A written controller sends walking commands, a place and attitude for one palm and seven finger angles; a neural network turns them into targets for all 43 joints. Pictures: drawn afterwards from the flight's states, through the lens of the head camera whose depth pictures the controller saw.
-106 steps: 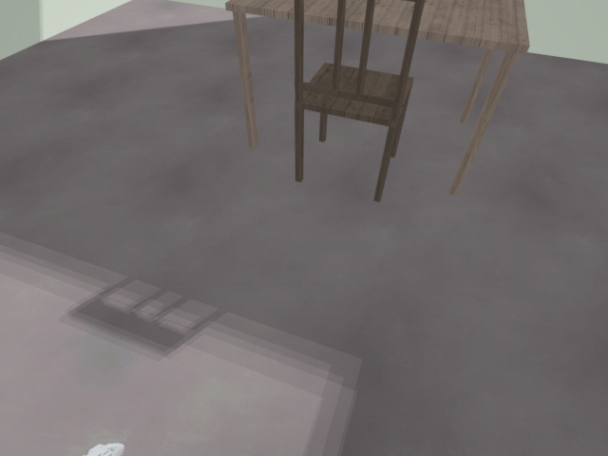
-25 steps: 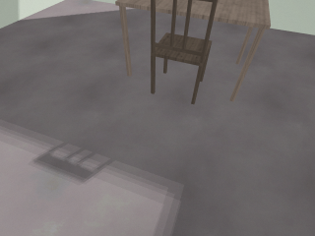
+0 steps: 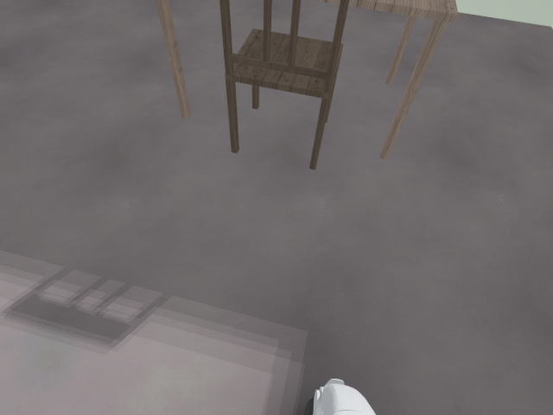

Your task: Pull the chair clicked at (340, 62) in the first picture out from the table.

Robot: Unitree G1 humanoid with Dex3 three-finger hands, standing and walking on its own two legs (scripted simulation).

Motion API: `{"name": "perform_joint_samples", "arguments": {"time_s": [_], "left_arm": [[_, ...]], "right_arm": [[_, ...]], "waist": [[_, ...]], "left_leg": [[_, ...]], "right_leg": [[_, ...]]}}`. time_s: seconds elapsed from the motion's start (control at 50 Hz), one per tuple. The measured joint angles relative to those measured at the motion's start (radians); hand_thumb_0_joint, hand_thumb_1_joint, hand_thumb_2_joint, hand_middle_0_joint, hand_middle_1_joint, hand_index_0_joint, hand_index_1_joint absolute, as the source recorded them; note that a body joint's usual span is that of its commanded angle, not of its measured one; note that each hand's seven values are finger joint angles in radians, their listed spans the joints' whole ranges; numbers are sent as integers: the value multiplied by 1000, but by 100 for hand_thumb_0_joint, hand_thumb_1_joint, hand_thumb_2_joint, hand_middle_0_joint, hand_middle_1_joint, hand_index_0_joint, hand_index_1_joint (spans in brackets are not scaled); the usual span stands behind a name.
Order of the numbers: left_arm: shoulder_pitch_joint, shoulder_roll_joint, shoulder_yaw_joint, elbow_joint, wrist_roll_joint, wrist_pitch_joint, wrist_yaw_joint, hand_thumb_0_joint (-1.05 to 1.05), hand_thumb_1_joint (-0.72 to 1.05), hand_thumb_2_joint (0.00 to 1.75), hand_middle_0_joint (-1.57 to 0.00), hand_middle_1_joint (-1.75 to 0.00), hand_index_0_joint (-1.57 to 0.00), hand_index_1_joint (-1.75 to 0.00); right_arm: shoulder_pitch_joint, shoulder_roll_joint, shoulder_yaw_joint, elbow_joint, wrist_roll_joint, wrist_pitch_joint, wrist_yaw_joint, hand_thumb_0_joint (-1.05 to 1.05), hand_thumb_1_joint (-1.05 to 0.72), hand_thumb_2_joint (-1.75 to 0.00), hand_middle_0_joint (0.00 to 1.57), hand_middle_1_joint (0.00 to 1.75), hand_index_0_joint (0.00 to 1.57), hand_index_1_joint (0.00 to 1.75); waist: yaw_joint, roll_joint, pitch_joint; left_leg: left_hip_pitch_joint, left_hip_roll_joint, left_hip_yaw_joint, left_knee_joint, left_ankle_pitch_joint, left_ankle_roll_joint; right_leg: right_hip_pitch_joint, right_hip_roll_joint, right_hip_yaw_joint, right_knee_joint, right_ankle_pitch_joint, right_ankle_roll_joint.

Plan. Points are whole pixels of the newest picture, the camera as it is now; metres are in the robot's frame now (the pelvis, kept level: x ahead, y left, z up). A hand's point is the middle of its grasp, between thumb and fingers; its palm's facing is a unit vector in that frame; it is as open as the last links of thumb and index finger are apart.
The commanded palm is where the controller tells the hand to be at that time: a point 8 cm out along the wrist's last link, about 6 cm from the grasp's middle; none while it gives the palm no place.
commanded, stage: walk to a spot facing it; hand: left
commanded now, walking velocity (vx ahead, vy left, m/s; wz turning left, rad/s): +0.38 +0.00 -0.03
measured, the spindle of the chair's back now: (267, 14) +1.33 +0.06 -0.06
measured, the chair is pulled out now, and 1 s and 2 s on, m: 0.00 0.00 0.00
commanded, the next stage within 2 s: turn to face it in 0.90 s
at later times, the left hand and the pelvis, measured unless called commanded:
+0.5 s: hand (172, 367) +0.22 +0.19 -0.19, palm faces +0.09 -0.98 -0.15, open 7.3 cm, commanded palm none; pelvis +0.24 +0.01 -0.01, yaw +1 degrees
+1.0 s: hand (222, 205) +0.57 +0.14 -0.17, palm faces -0.01 -0.98 -0.22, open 7.3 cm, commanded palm none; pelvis +0.48 -0.05 -0.01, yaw -1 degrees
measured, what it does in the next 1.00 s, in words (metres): walks ahead: right foot, then left foot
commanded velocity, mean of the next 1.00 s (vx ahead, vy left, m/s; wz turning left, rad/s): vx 0.34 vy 0.00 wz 0.00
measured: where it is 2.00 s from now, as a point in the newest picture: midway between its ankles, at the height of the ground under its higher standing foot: (282, 270)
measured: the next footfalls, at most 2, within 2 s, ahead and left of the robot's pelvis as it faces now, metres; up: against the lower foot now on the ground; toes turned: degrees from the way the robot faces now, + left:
right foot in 0.10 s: +0.20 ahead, -0.13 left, +0.00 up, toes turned -8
left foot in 0.46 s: +0.33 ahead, +0.12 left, +0.00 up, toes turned +12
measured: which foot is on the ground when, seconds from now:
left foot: down 0.00-0.10, up 0.12-0.44, down 0.46-0.90, up 0.92-1.00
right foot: up 0.00-0.08, down 0.10-0.48, up 0.50-0.88, down 0.90-1.00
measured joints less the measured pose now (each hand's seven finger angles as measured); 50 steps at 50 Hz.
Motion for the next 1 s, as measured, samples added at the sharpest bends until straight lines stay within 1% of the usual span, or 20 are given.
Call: {"name": "perform_joint_samples", "arguments": {"time_s": [0.04, 0.08, 0.12, 0.16, 0.18, 0.22, 0.26, 0.32, 0.4, 0.46, 0.52, 0.56, 0.6, 0.68, 0.78, 0.88, 0.92, 0.94, 0.98, 1.0], "left_arm": [[-41, 7, 3, -20, -1, -10, 0, 1, 93, 90, -19, -30, -20, -30], [-69, 14, 6, -40, 2, -32, 1, 1, 93, 90, -19, -30, -20, -30], [-85, 18, 10, -56, 6, -65, 10, 1, 92, 90, -19, -30, -20, -30], [-87, 11, 10, -61, -1, -79, 18, 0, 92, 90, -19, -30, -20, -30], [-81, 7, 9, -58, -2, -79, 23, 0, 92, 90, -19, -30, -20, -30], [-59, -6, 4, -43, 1, -74, 33, 0, 91, 90, -19, -30, -20, -30], [-27, -22, -1, -21, 6, -68, 37, 0, 91, 90, -19, -30, -20, -30], [20, -17, 9, 6, 8, -62, 44, -1, 94, 90, -20, -30, -20, -30], [78, -6, 5, 30, 10, -56, 29, 0, 94, 90, -20, -30, -20, -30], [131, -5, 6, 40, 8, -49, 22, 0, 93, 90, -20, -30, -20, -30], [154, 0, 8, 54, 3, -27, 19, 0, 92, 90, -20, -30, -20, -30], [148, 2, 12, 60, 5, -19, 15, 0, 92, 90, -19, -30, -20, -30], [135, 2, 16, 54, 9, -20, 10, 0, 91, 90, -19, -30, -20, -30], [100, -10, 17, 24, 11, -16, 6, 0, 91, 90, -19, -30, -20, -30], [38, -17, 18, 2, 8, -8, 1, 0, 92, 90, -19, -30, -20, -30], [-13, -10, 15, -11, 8, -28, -6, 0, 92, 90, -19, -30, -20, -30], [-25, -4, 18, -21, 12, -59, -2, 0, 91, 90, -19, -30, -20, -30], [-32, -9, 17, -23, 8, -71, 3, 0, 91, 90, -19, -30, -20, -30], [-33, -18, 12, -24, 3, -78, 12, 0, 91, 90, -19, -30, -20, -30], [-30, -24, 9, -20, 2, -77, 18, 0, 91, 90, -19, -30, -20, -30]], "right_arm": [[16, -1, -4, 16, 1, 3, 1, 0, -91, -89, 20, 30, 20, 30], [32, -4, -8, 31, 4, 9, 4, 0, -91, -89, 20, 30, 20, 30], [28, -6, -12, 39, 14, 22, 11, 0, -91, -89, 20, 30, 20, 30], [-15, -18, -21, 27, 20, 38, 16, 0, -91, -89, 20, 30, 20, 30], [-44, -26, -26, 14, 17, 44, 18, 0, -91, -89, 20, 30, 20, 30], [-108, -45, -36, -27, 8, 49, 21, 0, -91, -89, 20, 30, 20, 30], [-170, -62, -44, -77, 1, 49, 23, 0, -91, -90, 20, 30, 20, 30], [-247, -73, -51, -145, 0, 44, 31, 0, -91, -90, 20, 30, 20, 30], [-319, -79, -51, -199, -1, 31, 48, 0, -92, -90, 20, 30, 20, 30], [-343, -87, -47, -222, -1, 13, 54, 0, -91, -90, 20, 30, 20, 30], [-351, -75, -40, -231, -10, -11, 44, -1, -91, -90, 20, 30, 20, 30], [-329, -61, -32, -225, -9, -15, 34, -1, -91, -90, 20, 30, 20, 30], [-298, -51, -37, -206, -2, -19, 18, -1, -93, -89, 20, 30, 20, 30], [-230, -64, -40, -157, 2, -18, 10, -1, -95, -89, 20, 30, 20, 30], [-157, -63, -39, -99, 0, -3, 16, -1, -94, -89, 20, 30, 20, 30], [-101, -61, -41, -53, -3, 13, 22, 0, -92, -90, 20, 30, 20, 30], [-84, -57, -38, -33, 6, 25, 27, 0, -92, -90, 20, 30, 20, 30], [-95, -59, -37, -28, 11, 35, 28, 0, -91, -90, 20, 30, 20, 30], [-128, -65, -40, -30, 13, 50, 27, 0, -91, -89, 20, 30, 20, 30], [-148, -68, -42, -37, 12, 53, 27, 0, -91, -89, 20, 30, 20, 30]], "waist": [[-9, 12, 16], [-12, 21, 23], [-5, 20, 26], [-5, 27, 27], [-4, 27, 21], [-6, 28, 3], [-10, 28, -20], [-3, 22, -54], [30, 11, -77], [49, 8, -85], [50, -18, -77], [48, -24, -74], [50, -30, -71], [54, -24, -66], [38, -7, -41], [7, 21, -10], [13, 28, -4], [15, 39, 5], [16, 47, 10], [15, 51, 7]], "left_leg": [[32, 12, 6, 3, -32, -14], [32, 30, 6, 95, -95, -22], [-79, 46, -14, 414, -142, -6], [-248, 44, -57, 785, -110, 21], [-326, 46, -62, 900, -76, 29], [-459, 63, -54, 984, -19, 31], [-555, 84, -39, 936, 16, 20], [-621, 109, -18, 744, 67, 1], [-593, 108, 11, 498, 122, -9], [-505, 85, 41, 346, 145, -6], [-476, 61, 69, 390, 108, 36], [-427, 50, 80, 351, 91, 39], [-365, 35, 91, 274, 103, 33], [-248, 17, 107, 128, 123, 28], [-131, 18, 124, 39, 97, -4], [-57, 58, 139, 115, -25, -58], [-122, 92, 110, 345, -94, -42], [-194, 95, 57, 525, -111, -24], [-341, 75, -21, 823, -86, -1], [-406, 72, -37, 907, -46, 6]], "right_leg": [[16, 15, -14, -83, 19, -19], [74, 39, -32, -167, 44, -40], [95, 38, -44, -147, 94, -51], [117, 42, -57, -105, 25, -40], [139, 46, -60, -116, 4, -36], [188, 53, -65, -168, -3, -25], [235, 57, -68, -223, 2, -18], [299, 62, -70, -285, -7, -11], [375, 59, -67, -305, -56, 10], [417, 48, -63, -257, -132, 35], [315, 27, 4, 61, -235, 14], [210, 27, 33, 287, -190, 8], [125, 10, 43, 378, -114, 14], [13, -27, 45, 326, -25, 36], [-14, -50, 16, 52, 48, 41], [71, -9, -25, -172, 69, 1], [102, 7, -36, -173, 95, -23], [99, 13, -44, -127, 64, -31], [131, 21, -56, -113, 8, -36], [158, 26, -63, -136, 0, -33]]}}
